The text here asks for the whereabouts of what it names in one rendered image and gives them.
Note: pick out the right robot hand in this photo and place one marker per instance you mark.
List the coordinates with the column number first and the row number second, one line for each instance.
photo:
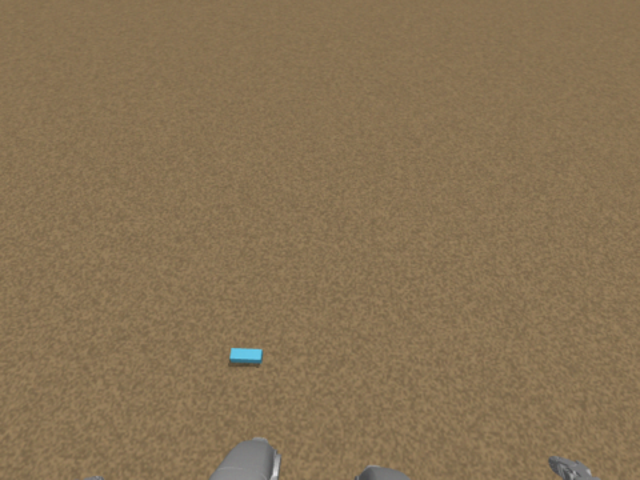
column 570, row 470

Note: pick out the small box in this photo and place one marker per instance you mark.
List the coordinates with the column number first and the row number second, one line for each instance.
column 241, row 355

